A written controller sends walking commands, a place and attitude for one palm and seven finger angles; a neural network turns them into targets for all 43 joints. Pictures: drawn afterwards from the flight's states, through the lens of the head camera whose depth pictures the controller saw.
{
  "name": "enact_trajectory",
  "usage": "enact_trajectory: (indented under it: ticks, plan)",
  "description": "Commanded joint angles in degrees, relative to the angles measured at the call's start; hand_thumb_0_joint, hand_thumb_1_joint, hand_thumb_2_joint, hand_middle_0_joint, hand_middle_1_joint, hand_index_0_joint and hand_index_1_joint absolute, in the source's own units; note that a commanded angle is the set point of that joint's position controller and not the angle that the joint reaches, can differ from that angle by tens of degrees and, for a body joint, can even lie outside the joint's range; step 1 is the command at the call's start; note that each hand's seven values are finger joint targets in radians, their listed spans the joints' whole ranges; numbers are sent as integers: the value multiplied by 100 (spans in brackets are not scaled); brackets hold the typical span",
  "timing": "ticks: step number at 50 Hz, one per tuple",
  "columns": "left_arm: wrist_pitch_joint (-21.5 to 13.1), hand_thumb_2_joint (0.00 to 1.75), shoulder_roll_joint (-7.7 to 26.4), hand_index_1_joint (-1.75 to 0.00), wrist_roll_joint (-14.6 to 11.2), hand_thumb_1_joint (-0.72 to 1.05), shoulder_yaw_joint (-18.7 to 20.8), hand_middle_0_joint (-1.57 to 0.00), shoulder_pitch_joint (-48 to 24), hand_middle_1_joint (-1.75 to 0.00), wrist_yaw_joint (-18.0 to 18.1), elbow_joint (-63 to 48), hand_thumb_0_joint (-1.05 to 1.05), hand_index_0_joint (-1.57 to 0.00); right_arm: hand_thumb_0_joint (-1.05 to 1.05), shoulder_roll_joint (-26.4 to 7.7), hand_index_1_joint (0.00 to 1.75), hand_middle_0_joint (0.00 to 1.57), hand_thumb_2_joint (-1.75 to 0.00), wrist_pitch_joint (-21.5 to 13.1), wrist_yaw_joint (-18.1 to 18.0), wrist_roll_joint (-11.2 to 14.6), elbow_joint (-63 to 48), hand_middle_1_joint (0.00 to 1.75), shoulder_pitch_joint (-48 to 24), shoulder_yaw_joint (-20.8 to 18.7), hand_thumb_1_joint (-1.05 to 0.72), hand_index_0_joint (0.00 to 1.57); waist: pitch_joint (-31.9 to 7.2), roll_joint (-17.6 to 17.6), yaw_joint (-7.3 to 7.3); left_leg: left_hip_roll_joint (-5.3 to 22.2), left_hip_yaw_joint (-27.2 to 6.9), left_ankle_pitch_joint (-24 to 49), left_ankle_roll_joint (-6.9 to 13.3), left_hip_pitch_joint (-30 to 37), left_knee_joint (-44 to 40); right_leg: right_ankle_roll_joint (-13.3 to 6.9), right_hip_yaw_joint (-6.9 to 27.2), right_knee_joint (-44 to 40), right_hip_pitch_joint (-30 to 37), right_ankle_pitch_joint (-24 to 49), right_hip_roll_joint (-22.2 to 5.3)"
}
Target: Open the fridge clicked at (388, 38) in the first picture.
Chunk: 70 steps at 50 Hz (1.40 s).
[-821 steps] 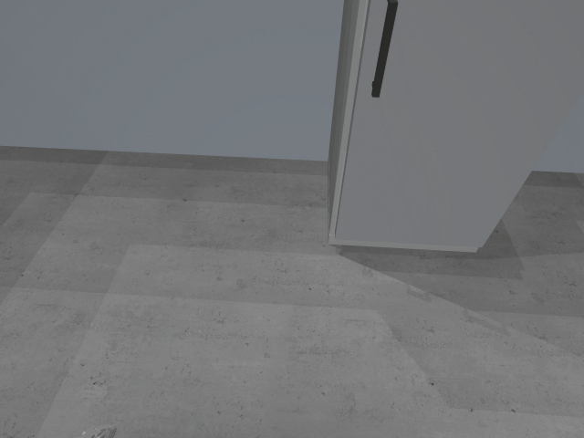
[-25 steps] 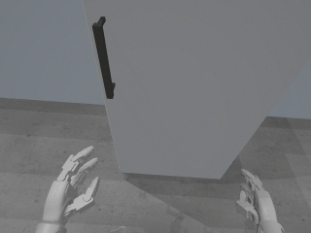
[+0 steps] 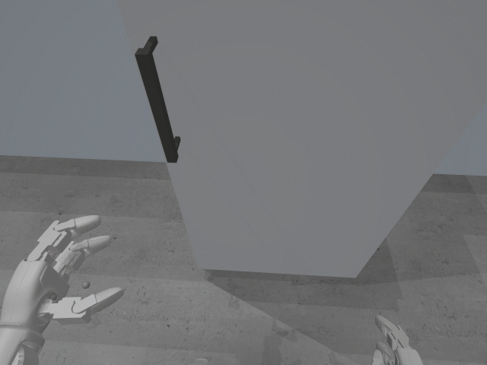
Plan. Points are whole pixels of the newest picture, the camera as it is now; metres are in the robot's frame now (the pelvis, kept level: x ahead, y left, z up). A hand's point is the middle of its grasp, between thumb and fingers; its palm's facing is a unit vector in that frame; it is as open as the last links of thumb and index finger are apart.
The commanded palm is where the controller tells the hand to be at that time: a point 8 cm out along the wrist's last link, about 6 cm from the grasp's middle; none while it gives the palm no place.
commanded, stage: raise the hand to about handle height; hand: left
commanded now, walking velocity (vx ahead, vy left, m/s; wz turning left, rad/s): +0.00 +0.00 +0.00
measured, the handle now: (163, 107) +0.51 +0.17 +0.15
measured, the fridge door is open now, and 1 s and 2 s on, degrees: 0 0 0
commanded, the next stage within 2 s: move the hooked fingers beside the handle in 1.22 s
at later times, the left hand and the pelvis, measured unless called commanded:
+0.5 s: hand (24, 240) +0.24 +0.29 +0.14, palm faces +0.05 -1.00 -0.07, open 13.8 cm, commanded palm +0.21 +0.34 +0.15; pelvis +0.00 +0.03 +0.02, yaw +1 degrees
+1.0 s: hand (22, 210) +0.27 +0.29 +0.17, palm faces +0.03 -1.00 -0.07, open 14.0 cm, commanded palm +0.23 +0.34 +0.18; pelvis +0.00 +0.02 +0.03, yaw +0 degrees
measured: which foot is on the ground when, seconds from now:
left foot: down 0.00-1.00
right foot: down 0.00-1.00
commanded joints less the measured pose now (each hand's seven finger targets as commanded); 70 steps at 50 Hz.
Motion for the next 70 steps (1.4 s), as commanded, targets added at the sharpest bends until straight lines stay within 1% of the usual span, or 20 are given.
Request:
enact_trajectory:
  ticks: [1, 6, 10, 20, 26, 30, 35, 37, 38, 44, 47, 49, 53, 55, 57, 59, 63, 64, 68, 70]
  plan:
    - [-389, 45, 972, -98, -120, -15, 496, -27, -387, -98, -54, -1046, 0, -27, 0, -799, 30, 20, -90, -511, -47, 19, -1018, 30, -615, -292, -90, 20, -839, -252, 141, -292, -309, 1168, 186, 788, -650, 302, 705, -1112, 457, 1439, -58]
    - [-292, 40, 1232, -105, -47, -27, 555, -28, -929, -105, 56, -1416, 0, -28, 0, -863, 30, 20, -90, -620, -88, 34, -1026, 30, -598, -233, -90, 20, -930, 248, 178, -251, -368, 1122, 196, 1344, -1048, 145, 372, -1146, 511, 1175, 72]
    - [-73, 36, 1365, -111, -14, -36, 663, -29, -1275, -111, 145, -1394, 0, -29, 0, -883, 30, 20, -90, -631, -106, 42, -1003, 30, -605, -178, -90, 20, -819, 371, 187, -225, -426, 1222, 171, 1627, -1286, 98, 230, -1221, 637, 1337, 114]
    - [825, 30, 1698, -120, -19, -50, 837, -30, -2446, -120, -150, -866, 0, -30, 0, -888, 30, 20, -90, -514, -191, 83, -1048, 30, -790, -3, -90, 20, -572, 306, 205, -212, -510, 1186, 153, 2026, -1711, 75, 190, -1648, 947, 1424, 152]
    - [1055, 30, 2005, -120, 30, -50, 987, -30, -3234, -120, -269, -603, 0, -30, 0, -867, 30, 20, -90, -452, -244, 95, -1004, 30, -845, 79, -90, 20, -581, 259, 188, -209, -601, 1061, 148, 2287, -1950, 60, 190, -1871, 1092, 1291, 162]
    - [1166, 30, 2259, -120, 59, -50, 1089, -30, -3732, -120, -362, -488, 0, -30, 0, -861, 30, 20, -90, -417, -270, 111, -989, 30, -909, 128, -90, 20, -586, 489, 213, -232, -608, 1008, 144, 2449, -2091, 36, 224, -2029, 1208, 1248, 145]
    - [1313, 30, 2554, -120, 63, -50, 1283, -30, -4075, -120, -463, -132, 0, -30, 0, -887, 30, 20, -90, -392, -287, 125, -963, 30, -910, 140, -90, 20, -623, 369, 244, -252, -597, 1112, 160, 2543, -2197, 30, 248, -2180, 1387, 1343, 131]
    - [1378, 30, 2462, -120, 58, -50, 1219, -30, -4058, -120, -500, 64, 0, -30, 0, -871, 30, 20, -90, -389, -284, 141, -971, 30, -910, 143, -90, 20, -551, 460, 238, -261, -580, 1059, 152, 2575, -2229, 31, 250, -2224, 1346, 1313, 125]
    - [1439, 30, 2298, -120, 41, -50, 1117, -30, -3867, -120, -543, 331, 0, -30, 0, -894, 30, 20, -90, -382, -273, 149, -960, 30, -880, 136, -90, 20, -414, 236, 226, -259, -599, 1046, 154, 2485, -2240, 34, 223, -2223, 1309, 1327, 125]
    - [1439, 30, 2451, -120, 33, -50, 1216, -30, -3787, -120, -558, 116, 0, -30, 0, -923, 30, 20, -90, -371, -194, 145, -1034, 30, -902, 82, -90, 20, -457, 74, 276, -262, -498, 1136, 193, 2459, -2170, 45, 309, -2263, 1352, 1354, 103]
    - [1287, 30, 2546, -120, 40, -50, 1363, -30, -3952, -120, -441, -260, 0, -30, 0, -903, 30, 20, -90, -407, -210, 139, -1048, 30, -917, 62, -90, 20, -701, 380, 273, -281, -454, 1245, 197, 2618, -2161, 56, 313, -2237, 1411, 1436, 103]
    - [1189, 30, 2701, -120, 71, -50, 1491, -30, -3936, -120, -349, -397, 0, -30, 0, -897, 30, 20, -90, -423, -219, 107, -1007, 30, -888, 63, -90, 20, -755, 354, 296, -263, -425, 1326, 200, 2662, -2153, 54, 340, -2263, 1513, 1501, 102]
    - [1164, 30, 2487, -120, 62, -50, 1404, -30, -3878, -120, -331, -227, 0, -30, 0, -884, 30, 20, -90, -446, -258, 123, -939, 30, -863, 44, -90, 20, -708, 431, 235, -285, -372, 1426, 207, 2691, -2140, 80, 341, -2253, 1493, 1739, 78]
    - [1251, 30, 2364, -120, 47, -50, 1274, -30, -3792, -120, -402, 109, 0, -30, 0, -895, 30, 20, -90, -411, -256, 139, -892, 30, -836, 44, -90, 20, -445, 87, 196, -280, -323, 1345, 227, 2517, -2118, 117, 400, -2312, 1438, 1744, 64]
    - [1303, 30, 2303, -120, 57, -50, 1164, -30, -3894, -120, -458, 108, 0, -30, 0, -907, 30, 20, -90, -400, -270, 165, -896, 30, -851, 27, -90, 20, -455, 237, 168, -290, -309, 1292, 227, 2540, -2085, 131, 414, -2295, 1365, 1691, 55]
    - [1299, 30, 2463, -120, 61, -50, 1247, -30, -3914, -120, -480, 54, 0, -30, 0, -914, 30, 20, -90, -390, -266, 140, -928, 30, -867, 28, -90, 20, -581, 137, 216, -281, -298, 1413, 237, 2558, -2018, 131, 482, -2279, 1485, 1820, 31]
    - [1237, 30, 2431, -120, 6, -50, 1310, -30, -3873, -120, -489, 25, 0, -30, 0, -881, 30, 20, -90, -395, -264, 154, -942, 30, -897, 22, -90, 20, -712, 176, 206, -313, -272, 1502, 239, 2575, -1951, 163, 491, -2233, 1478, 1992, 17]
    - [1232, 30, 2489, -120, -10, -50, 1356, -30, -3830, -120, -485, 67, 0, -30, 0, -890, 30, 20, -90, -380, -253, 144, -917, 30, -879, 27, -90, 20, -630, -3, 235, -293, -263, 1552, 242, 2518, -1932, 168, 515, -2236, 1542, 2052, 12]
    - [1248, 30, 2480, -120, 23, -50, 1276, -30, -4157, -120, -467, 363, 0, -30, 0, -896, 30, 20, -90, -335, -296, 182, -878, 30, -871, 25, -90, 20, -412, 109, 139, -312, -267, 1198, 230, 2381, -1953, 190, 563, -2300, 1294, 1601, 2]
    - [1221, 30, 2458, -120, 58, -50, 1141, -30, -4490, -120, -463, 321, 0, -30, 0, -898, 30, 20, -90, -311, -315, 177, -891, 30, -886, 34, -90, 20, -541, 64, 110, -311, -264, 1244, 245, 2421, -1930, 194, 616, -2287, 1342, 1654, -13]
